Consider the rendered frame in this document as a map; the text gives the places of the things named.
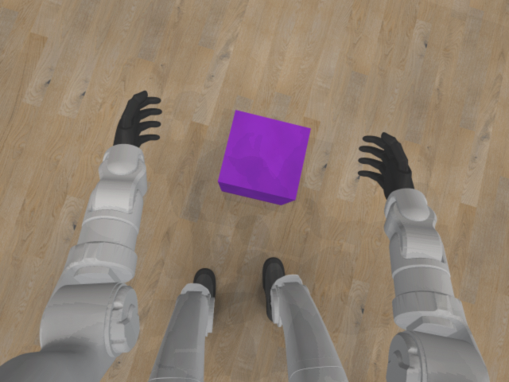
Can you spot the robot right upper arm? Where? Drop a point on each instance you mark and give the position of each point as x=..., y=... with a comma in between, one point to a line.
x=423, y=357

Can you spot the left robot foot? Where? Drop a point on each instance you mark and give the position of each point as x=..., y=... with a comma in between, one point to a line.
x=206, y=278

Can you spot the robot left forearm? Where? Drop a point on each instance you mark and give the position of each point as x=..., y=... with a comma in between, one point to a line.
x=105, y=249

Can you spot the right robot hand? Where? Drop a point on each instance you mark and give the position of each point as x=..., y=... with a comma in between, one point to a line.
x=394, y=170

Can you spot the robot left shin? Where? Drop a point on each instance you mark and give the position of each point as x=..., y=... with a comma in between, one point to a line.
x=194, y=287

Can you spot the robot right forearm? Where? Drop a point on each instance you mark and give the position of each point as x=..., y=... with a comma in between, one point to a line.
x=424, y=299

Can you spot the left robot hand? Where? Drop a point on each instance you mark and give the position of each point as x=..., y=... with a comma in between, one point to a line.
x=129, y=127

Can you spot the carton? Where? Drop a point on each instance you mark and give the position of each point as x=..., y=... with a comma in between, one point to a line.
x=263, y=159

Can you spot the robot left upper arm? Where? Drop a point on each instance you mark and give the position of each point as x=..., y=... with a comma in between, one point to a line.
x=86, y=326

